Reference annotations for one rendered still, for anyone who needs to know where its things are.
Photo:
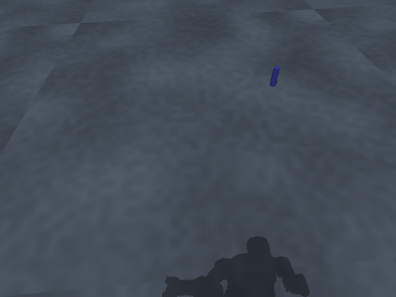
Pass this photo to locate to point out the can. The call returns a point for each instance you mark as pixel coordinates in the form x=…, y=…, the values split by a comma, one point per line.
x=274, y=76

